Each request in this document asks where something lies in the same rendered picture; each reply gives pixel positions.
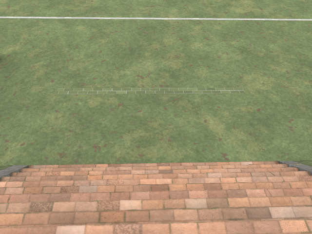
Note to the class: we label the stairs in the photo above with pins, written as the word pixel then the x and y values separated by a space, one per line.
pixel 248 197

